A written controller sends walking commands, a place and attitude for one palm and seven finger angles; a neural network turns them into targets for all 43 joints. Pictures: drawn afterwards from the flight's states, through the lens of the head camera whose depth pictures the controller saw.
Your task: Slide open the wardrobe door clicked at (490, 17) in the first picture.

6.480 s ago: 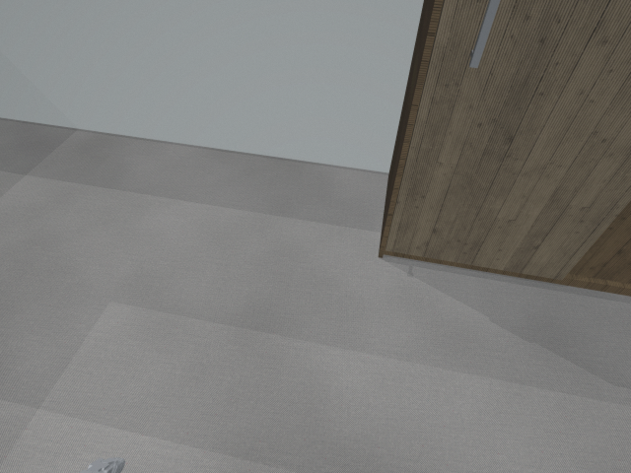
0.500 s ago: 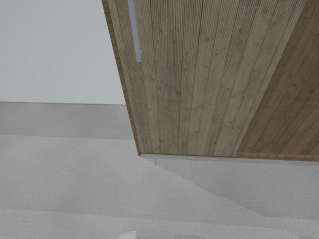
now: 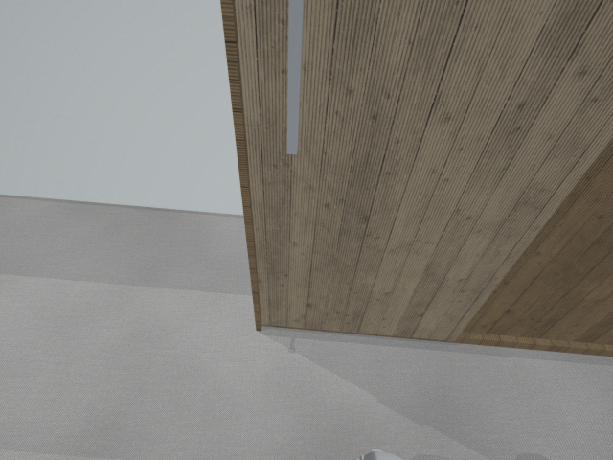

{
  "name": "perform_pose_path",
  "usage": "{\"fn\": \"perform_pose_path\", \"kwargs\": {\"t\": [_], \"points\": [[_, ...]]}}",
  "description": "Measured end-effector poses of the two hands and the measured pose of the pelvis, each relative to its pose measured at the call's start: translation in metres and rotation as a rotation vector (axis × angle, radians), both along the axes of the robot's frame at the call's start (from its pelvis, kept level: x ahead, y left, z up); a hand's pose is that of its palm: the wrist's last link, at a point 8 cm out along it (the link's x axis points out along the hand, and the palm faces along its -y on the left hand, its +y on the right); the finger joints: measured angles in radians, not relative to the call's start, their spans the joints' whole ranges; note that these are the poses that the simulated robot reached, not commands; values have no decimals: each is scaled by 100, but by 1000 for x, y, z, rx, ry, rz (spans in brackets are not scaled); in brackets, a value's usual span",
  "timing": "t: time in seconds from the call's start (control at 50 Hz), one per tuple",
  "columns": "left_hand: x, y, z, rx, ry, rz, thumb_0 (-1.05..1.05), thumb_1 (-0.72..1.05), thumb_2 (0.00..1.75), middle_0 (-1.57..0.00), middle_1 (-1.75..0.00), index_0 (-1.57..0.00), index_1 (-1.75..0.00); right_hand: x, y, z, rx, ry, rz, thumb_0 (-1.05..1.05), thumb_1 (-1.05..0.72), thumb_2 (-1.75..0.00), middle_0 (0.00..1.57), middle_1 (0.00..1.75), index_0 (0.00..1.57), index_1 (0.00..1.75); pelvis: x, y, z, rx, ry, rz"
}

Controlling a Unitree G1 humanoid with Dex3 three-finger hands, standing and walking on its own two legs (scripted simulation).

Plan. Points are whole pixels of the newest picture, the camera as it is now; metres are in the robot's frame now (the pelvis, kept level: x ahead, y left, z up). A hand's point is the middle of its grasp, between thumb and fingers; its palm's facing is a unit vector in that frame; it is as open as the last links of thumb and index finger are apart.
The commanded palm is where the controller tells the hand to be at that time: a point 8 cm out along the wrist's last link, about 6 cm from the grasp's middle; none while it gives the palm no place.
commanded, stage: take the last steps up to it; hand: left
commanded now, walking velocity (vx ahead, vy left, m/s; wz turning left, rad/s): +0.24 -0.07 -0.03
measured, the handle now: (296, 53) +0.64 +0.07 +0.23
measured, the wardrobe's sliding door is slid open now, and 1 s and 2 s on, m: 0.00 0.00 0.00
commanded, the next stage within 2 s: come to a stop and stand still in 0.20 s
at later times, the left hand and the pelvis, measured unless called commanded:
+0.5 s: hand (225, 427) +0.21 +0.14 -0.18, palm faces +0.02 -0.97 -0.24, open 7.2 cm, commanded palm none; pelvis +0.15 -0.05 -0.01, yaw -1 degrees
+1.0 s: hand out of the picture +0.15 +0.13 -0.18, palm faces +0.00 -0.97 -0.25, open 7.4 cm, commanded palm none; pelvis +0.12 -0.06 -0.01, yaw -2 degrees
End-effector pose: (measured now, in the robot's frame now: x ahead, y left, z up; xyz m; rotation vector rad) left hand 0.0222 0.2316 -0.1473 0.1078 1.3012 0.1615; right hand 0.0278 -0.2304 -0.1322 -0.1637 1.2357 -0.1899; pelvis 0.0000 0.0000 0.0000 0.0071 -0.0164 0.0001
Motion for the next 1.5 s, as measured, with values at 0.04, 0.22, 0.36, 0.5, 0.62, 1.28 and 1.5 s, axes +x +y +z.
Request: {"fn": "perform_pose_path", "kwargs": {"t": [0.04, 0.22, 0.36, 0.5, 0.62, 1.28, 1.5], "points": [[41, 1, 6, 13, -65, -22, 1, 91, 90, -19, -29, -20, -30, -8, 1, -4, 17, 53, -19, -2, -94, -90, 20, 30, 20, 30, 13, -3, 0, 5, 0, 0], [187, -34, 13, 64, -201, -149, 1, 91, 90, -19, -29, -20, -30, -28, -7, -32, 115, 293, -130, 0, -91, -90, 20, 30, 20, 30, 86, -36, -17, 17, -1, -11], [191, -63, 7, 44, -133, -96, 0, 91, 89, -20, -30, -20, -30, 36, -35, -33, 102, 294, -95, 0, -91, -90, 20, 30, 19, 30, 125, -52, -13, -7, -5, -2], [176, -47, 4, 70, -18, -43, -1, 95, 89, -20, -30, -20, -30, 135, -43, -25, 52, 128, -30, 0, -91, -90, 20, 30, 19, 30, 149, -48, -8, -14, 5, -12], [166, -29, -18, 34, 36, 2, 0, 92, 89, -20, -30, -20, -30, 188, -37, -18, -14, 25, 11, 0, -93, -90, 20, 30, 19, 30, 159, -31, -18, -23, -17, -11], [89, -97, -6, -1, 101, -35, 2, 92, 89, -20, -30, -20, -30, 32, -76, -19, 34, 257, -74, 0, -92, -90, 20, 30, 19, 30, 108, -80, -6, -13, -22, -18], [75, -101, -7, -13, 146, -25, 1, 91, 89, -20, -30, -20, -30, 18, -44, -22, 103, 297, -87, 0, -91, -90, 20, 30, 19, 30, 106, -78, -6, -16, -19, -17]]}}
